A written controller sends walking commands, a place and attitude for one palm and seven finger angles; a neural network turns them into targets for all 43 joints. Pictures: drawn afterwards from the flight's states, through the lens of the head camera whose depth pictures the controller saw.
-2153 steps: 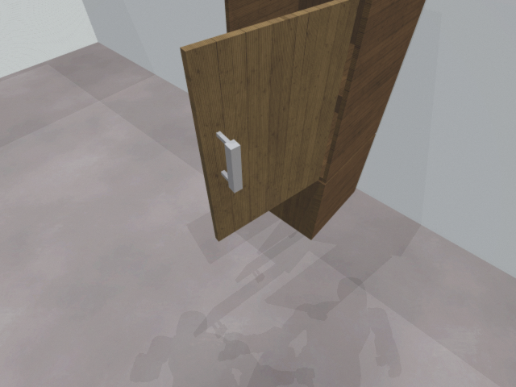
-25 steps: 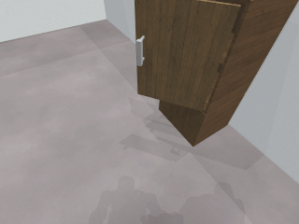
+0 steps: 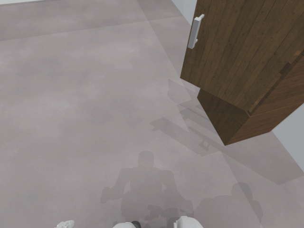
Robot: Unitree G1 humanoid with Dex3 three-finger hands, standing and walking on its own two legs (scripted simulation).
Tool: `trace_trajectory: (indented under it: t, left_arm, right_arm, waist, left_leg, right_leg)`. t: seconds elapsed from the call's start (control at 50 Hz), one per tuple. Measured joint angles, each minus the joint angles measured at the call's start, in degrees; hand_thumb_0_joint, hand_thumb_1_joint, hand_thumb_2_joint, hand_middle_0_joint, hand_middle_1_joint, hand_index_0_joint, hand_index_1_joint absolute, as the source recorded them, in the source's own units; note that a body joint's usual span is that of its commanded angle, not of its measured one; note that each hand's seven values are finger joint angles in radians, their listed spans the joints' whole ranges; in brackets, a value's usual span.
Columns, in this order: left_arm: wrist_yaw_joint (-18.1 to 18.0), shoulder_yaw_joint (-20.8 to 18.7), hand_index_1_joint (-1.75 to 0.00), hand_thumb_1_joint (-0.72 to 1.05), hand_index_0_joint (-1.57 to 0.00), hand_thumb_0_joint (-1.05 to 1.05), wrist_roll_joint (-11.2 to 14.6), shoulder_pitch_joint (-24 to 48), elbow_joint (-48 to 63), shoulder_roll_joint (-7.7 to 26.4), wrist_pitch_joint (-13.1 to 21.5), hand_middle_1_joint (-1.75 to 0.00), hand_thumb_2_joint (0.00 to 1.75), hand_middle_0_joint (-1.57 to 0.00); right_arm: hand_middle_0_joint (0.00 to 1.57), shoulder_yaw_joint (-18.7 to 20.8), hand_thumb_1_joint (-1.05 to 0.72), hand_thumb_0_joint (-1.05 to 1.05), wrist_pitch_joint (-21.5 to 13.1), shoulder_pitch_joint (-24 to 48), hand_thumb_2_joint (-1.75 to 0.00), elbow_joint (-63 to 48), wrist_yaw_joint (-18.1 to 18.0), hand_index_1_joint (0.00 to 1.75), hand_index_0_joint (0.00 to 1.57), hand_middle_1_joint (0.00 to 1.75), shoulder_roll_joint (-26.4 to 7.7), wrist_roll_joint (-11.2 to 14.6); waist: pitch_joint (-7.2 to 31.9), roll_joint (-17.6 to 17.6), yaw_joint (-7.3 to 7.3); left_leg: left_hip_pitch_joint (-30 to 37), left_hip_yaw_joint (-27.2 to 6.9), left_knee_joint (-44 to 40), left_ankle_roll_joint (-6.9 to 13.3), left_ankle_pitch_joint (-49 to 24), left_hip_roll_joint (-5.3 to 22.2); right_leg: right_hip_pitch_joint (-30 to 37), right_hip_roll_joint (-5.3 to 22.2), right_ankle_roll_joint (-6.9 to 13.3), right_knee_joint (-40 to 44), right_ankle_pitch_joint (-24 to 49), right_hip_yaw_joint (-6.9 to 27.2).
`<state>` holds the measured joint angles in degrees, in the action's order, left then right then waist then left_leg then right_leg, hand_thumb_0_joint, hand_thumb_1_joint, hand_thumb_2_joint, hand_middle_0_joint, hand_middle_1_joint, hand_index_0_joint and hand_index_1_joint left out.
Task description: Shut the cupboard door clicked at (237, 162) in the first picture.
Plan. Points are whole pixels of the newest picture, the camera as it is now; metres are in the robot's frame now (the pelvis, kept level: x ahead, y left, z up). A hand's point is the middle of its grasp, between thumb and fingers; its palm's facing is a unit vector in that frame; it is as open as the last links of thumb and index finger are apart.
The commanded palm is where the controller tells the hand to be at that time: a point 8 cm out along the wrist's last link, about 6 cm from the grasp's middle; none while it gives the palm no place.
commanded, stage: walk to a spot facing it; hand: left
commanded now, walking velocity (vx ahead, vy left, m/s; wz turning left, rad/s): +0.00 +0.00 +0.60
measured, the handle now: (196, 31) +0.89 -0.17 -0.01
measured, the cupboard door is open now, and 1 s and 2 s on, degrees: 37 37 37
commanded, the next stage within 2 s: turn to face it in 1.16 s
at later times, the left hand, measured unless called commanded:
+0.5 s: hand out of the picture -0.02 +0.16 -0.18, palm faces +0.37 -0.89 -0.27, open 7.4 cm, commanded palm none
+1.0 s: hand out of the picture +0.00 +0.13 -0.16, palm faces +0.65 -0.72 -0.25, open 7.4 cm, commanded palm none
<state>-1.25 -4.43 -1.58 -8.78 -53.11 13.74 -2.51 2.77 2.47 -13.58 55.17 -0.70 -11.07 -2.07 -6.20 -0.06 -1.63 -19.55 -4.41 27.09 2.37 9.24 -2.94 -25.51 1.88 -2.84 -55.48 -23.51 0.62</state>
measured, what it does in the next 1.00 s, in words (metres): walks ahead, turning left: right foot, then left foot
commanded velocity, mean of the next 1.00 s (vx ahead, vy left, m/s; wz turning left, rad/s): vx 0.09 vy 0.00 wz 0.60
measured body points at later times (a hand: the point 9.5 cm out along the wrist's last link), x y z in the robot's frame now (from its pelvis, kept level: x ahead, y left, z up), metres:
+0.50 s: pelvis +0.01 -0.05 -0.01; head +0.06 -0.03 +0.43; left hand -0.04 +0.20 -0.15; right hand +0.20 -0.26 -0.15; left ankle -0.04 +0.08 -0.73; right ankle +0.00 -0.17 -0.74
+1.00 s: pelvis +0.10 -0.04 +0.00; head +0.14 -0.02 +0.45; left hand -0.04 +0.17 -0.14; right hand +0.32 -0.18 -0.14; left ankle +0.02 +0.09 -0.66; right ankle +0.14 -0.13 -0.74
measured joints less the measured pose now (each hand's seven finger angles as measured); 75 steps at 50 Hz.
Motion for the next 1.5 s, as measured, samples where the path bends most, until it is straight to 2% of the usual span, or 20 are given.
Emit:
trace_trajectory:
  t: [0.1,0.16,0.22,0.3,0.46,0.52,0.58,0.62,0.74,0.82,0.9,1.0,1.1,1.14,1.18,1.22,1.28,1.36,1.46,1.5]
  left_arm:
    - [-0.05,0.27,-0.3,0.9,-0.19,0.01,0.22,1.07,1.74,-0.03,0.24,-0.3,0.9,-0.2]
    - [-0.04,0.56,-0.3,0.9,-0.2,0.01,0.18,0.24,3.14,0.26,1.14,-0.3,0.9,-0.2]
    - [-0.59,0.95,-0.3,0.9,-0.2,0.01,-0.26,-0.34,2.76,-0.96,1.37,-0.3,0.9,-0.2]
    - [-0.96,1.24,-0.3,0.9,-0.2,0.01,-0.32,-2.17,1.65,-2.25,1.25,-0.3,0.9,-0.2]
    - [-0.4,1.26,-0.3,0.9,-0.2,0.01,-0.57,-4.27,2.08,-2.43,2.13,-0.3,0.9,-0.21]
    - [-0.05,0.85,-0.3,0.9,-0.2,0.01,-0.1,-6.2,2.08,-1.8,1.82,-0.3,0.9,-0.21]
    - [0.25,0.24,-0.3,0.9,-0.2,0.01,-0.2,-6.2,1.07,0.13,0.1,-0.3,0.9,-0.21]
    - [0.63,-0.19,-0.3,0.9,-0.2,0.01,-0.2,-5.63,0.5,0.78,-0.57,-0.3,0.9,-0.21]
    - [2.42,-0.19,-0.3,0.9,-0.19,0.01,-0.2,-4.54,2.56,0.69,1.24,-0.3,0.9,-0.2]
    - [1.8,0.39,-0.3,0.9,-0.2,0.01,-0.68,-5.61,4.31,0.28,3.8,-0.3,0.9,-0.2]
    - [0.52,0.68,-0.3,0.9,-0.2,0.01,-0.66,-7.87,2.37,-1.9,3.96,-0.3,0.9,-0.2]
    - [0.27,1.27,-0.3,0.9,-0.2,0.01,-0.52,-8.9,-0.15,-3.88,4.08,-0.3,0.9,-0.2]
    - [0.28,1.48,-0.3,0.9,-0.2,0.01,-0.55,-9.31,-0.49,-4.72,3.79,-0.3,0.9,-0.21]
    - [0.43,1.31,-0.3,0.9,-0.2,0.01,-0.28,-10.31,-0.4,-4.53,3.44,-0.3,0.9,-0.21]
    - [0.63,1.17,-0.3,0.9,-0.2,0.01,0.14,-10.41,-0.49,-3.85,2.19,-0.3,0.9,-0.21]
    - [0.19,0.6,-0.3,0.9,-0.2,0.01,0.16,-8.57,-0.61,-2.49,0.61,-0.3,0.9,-0.21]
    - [0.13,-0.23,-0.3,0.9,-0.2,0.01,0.12,-5.14,0.13,-1.45,-0.27,-0.3,0.9,-0.21]
    - [0.24,-0.39,-0.3,0.9,-0.19,0.01,0.02,-2.07,2.01,-0.82,0.58,-0.3,0.9,-0.2]
    - [0.27,0.96,-0.3,0.91,-0.19,0.01,-0.28,-2.89,1.52,-0.43,2.39,-0.3,0.9,-0.2]
    - [0.37,1.63,-0.3,0.91,-0.19,0.0,-0.4,-3.45,-0.35,-1.62,2.37,-0.3,0.9,-0.2]
  right_arm:
    - [0.2,1.03,-0.9,0.0,0.76,0.29,-0.9,-0.78,0.19,0.3,0.2,0.3,-1.28,-0.11]
    - [0.2,1.82,-0.9,0.0,1.58,0.17,-0.9,-1.6,0.33,0.3,0.2,0.3,-1.98,0.36]
    - [0.2,3.07,-0.91,0.0,2.23,1.66,-0.9,-1.81,0.7,0.3,0.2,0.3,-3.73,0.26]
    - [0.2,3.32,-0.91,0.0,2.15,2.9,-0.9,-2.76,1.44,0.3,0.2,0.3,-4.59,0.39]
    - [0.2,1.64,-0.91,0.0,2.12,5.81,-0.9,-3.64,2.04,0.3,0.2,0.3,-3.15,0.96]
    - [0.2,0.91,-0.91,0.0,0.9,6.45,-0.9,-4.84,2.3,0.3,0.2,0.3,-3.18,0.69]
    - [0.2,0.32,-0.91,0.0,-0.53,6.98,-0.9,-5.2,1.88,0.3,0.2,0.3,-1.84,0.19]
    - [0.2,-0.11,-0.91,0.0,-1.09,5.9,-0.9,-5.55,1.43,0.3,0.2,0.3,-1.25,-0.04]
    - [0.2,-0.22,-0.91,0.0,-0.41,2.28,-0.9,-3.8,1.21,0.3,0.2,0.3,-1.61,-0.22]
    - [0.2,0.76,-0.9,0.0,1.05,0.62,-0.9,-1.78,1.37,0.3,0.2,0.3,-2.38,0.3]
    - [0.2,1.76,-0.91,0.01,1.64,1.94,-0.9,-1.24,2.32,0.3,0.2,0.3,-2.93,0.06]
    - [0.2,1.66,-0.91,0.01,1.18,3.69,-0.9,-2.63,2.94,0.3,0.2,0.3,-2.04,0.44]
    - [0.2,0.66,-0.91,0.0,0.92,6.53,-0.9,-3.68,3.18,0.3,0.2,0.3,-1.12,0.53]
    - [0.2,0.11,-0.91,0.0,0.15,7.25,-0.9,-4.79,3.24,0.3,0.2,0.3,-1.1,0.33]
    - [0.2,-0.02,-0.91,0.0,-1.09,7.98,-0.9,-5.86,2.9,0.3,0.2,0.3,-1.16,0.21]
    - [0.2,-0.5,-0.91,0.0,-1.51,8.51,-0.9,-6.21,2.13,0.3,0.2,0.3,-0.48,0.33]
    - [0.2,-0.66,-0.91,0.0,-1.29,7.95,-0.9,-6.27,0.99,0.3,0.2,0.3,-0.27,0.18]
    - [0.2,-0.99,-0.91,0.0,-1.02,7.14,-0.9,-4.48,0.13,0.3,0.2,0.3,-0.12,-0.05]
    - [0.2,-1.26,-0.91,0.0,-0.85,5.52,-0.9,-1.11,0.0,0.3,0.2,0.3,1.19,0.48]
    - [0.2,-0.97,-0.91,0.0,-0.37,5.31,-0.9,-0.06,0.27,0.3,0.2,0.3,0.94,0.85]
  waist:
    - [0.56,-1.4,-0.57]
    - [1.84,-0.97,-0.23]
    - [0.94,-2.29,0.07]
    - [0.28,-1.73,-0.64]
    - [-1.42,1.76,0.95]
    - [-0.49,1.73,1.57]
    - [-0.67,3.4,2.28]
    - [-0.26,3.2,2.24]
    - [1.09,-0.39,1.8]
    - [2.25,-1.42,2.02]
    - [2.66,-1.21,1.52]
    - [1.44,0.58,0.55]
    - [-1.24,2.1,2.23]
    - [-1.56,2.58,2.73]
    - [-1.46,2.32,2.55]
    - [-2.03,3.38,2.65]
    - [-1.69,2.7,2.23]
    - [-0.76,1.16,2.18]
    - [2.03,1.17,2.79]
    - [2.48,-0.36,2.48]
  left_leg:
    - [-1.17,-4.75,-0.49,-1.77,-1.27,-0.49]
    - [-3.6,-6.57,2.91,-3.01,0.76,-2.07]
    - [-9.77,-3.86,21.73,-3.64,13.51,-2.17]
    - [-12.23,1.98,36.37,-4.86,14.86,0.84]
    - [-2.4,7.3,18.6,-4.6,15.65,4.14]
    - [2.98,7.49,6.45,-2.43,6.6,4.5]
    - [1.82,6.68,9.71,-2.66,8.99,3.67]
    - [2.41,5.41,8.85,-3.31,9.86,3.55]
    - [4.45,0.44,6.62,-4.12,9.67,3.95]
    - [-2.11,-1.03,24.79,-2.25,20.43,2.71]
    - [-10.35,2.84,41.92,-2.83,13.89,3.77]
    - [-11.57,7.36,32.8,-3.91,10.52,5.91]
    - [-7.41,10.76,16.74,-2.89,10.09,5.35]
    - [-3.57,11.88,8.77,-1.91,4.31,4.48]
    - [-3.84,10.78,9.74,1.0,2.24,4.37]
    - [-4.21,10.36,12.15,0.89,5.9,3.71]
    - [-3.24,8.65,9.93,-0.22,5.89,3.09]
    - [-0.68,7.27,5.74,-0.47,4.26,3.12]
    - [2.36,8.78,5.95,-2.34,6.52,3.68]
    - [3.3,8.84,7.31,-2.92,9.12,4.55]
  right_leg:
    - [3.6,-1.37,0.02,10.6,-0.33,0.51]
    - [9.18,-1.39,1.36,23.88,2.99,0.61]
    - [9.67,-0.95,3.17,23.13,6.1,-1.47]
    - [12.33,1.01,3.39,24.34,4.74,-4.0]
    - [13.96,5.76,2.49,21.64,1.63,-10.2]
    - [11.62,6.7,1.39,15.65,-1.36,-12.17]
    - [5.48,5.74,0.27,1.59,-8.57,-7.26]
    - [2.14,4.46,0.02,-3.4,-7.21,-5.38]
    - [2.36,2.16,-0.4,10.73,-0.41,-4.94]
    - [5.51,2.57,3.01,15.71,4.75,-7.85]
    - [10.25,3.68,3.56,21.19,4.75,-10.51]
    - [16.32,5.41,2.9,28.62,6.07,-15.02]
    - [18.61,7.27,1.2,26.38,2.57,-18.77]
    - [17.49,8.65,0.28,20.74,-0.69,-19.25]
    - [12.03,8.47,-0.4,7.23,-5.92,-15.05]
    - [6.56,6.88,-0.58,-3.5,-8.94,-8.87]
    - [0.96,5.16,-0.93,-8.14,-6.13,-4.8]
    - [-0.75,3.93,-0.57,-0.27,-2.89,-2.95]
    - [6.52,2.32,0.79,21.38,7.92,-1.74]
    - [7.07,1.05,1.76,20.88,8.06,-1.07]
